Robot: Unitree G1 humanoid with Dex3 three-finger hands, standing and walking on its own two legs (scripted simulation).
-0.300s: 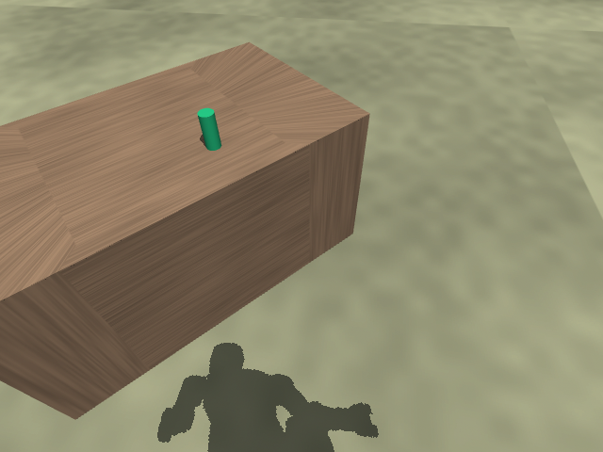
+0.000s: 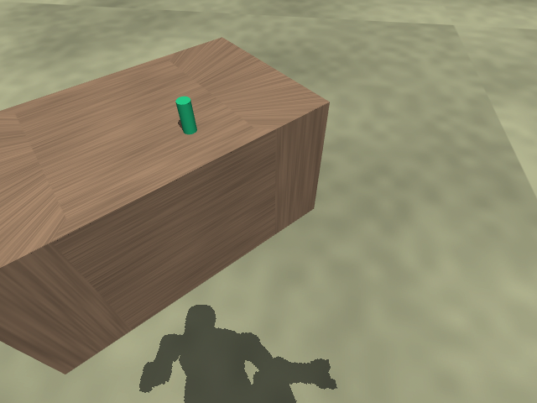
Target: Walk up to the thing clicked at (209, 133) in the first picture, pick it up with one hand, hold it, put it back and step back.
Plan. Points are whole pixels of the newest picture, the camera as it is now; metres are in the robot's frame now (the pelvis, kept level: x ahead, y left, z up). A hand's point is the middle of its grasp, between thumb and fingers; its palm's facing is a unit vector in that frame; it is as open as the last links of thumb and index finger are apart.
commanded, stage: stand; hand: right
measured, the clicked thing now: (186, 116) +0.93 +0.27 -0.13
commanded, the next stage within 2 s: walk up in 0.82 s
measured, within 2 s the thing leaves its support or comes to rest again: neither
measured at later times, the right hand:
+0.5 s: hand out of the picture +0.08 -0.25 -0.16, palm faces -0.03 +0.94 -0.34, open 7.4 cm
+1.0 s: hand out of the picture +0.11 -0.25 -0.15, palm faces -0.18 +0.91 -0.37, open 7.4 cm
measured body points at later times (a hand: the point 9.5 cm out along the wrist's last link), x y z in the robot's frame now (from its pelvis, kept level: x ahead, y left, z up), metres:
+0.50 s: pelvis +0.00 +0.00 +0.00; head +0.01 +0.00 +0.45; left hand +0.08 +0.30 -0.13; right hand +0.08 -0.30 -0.13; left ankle +0.00 +0.13 -0.75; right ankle +0.00 -0.12 -0.75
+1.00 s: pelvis +0.02 +0.01 +0.00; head +0.04 +0.03 +0.44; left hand +0.06 +0.34 -0.12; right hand +0.12 -0.30 -0.12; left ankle +0.03 +0.15 -0.70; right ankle +0.00 -0.12 -0.75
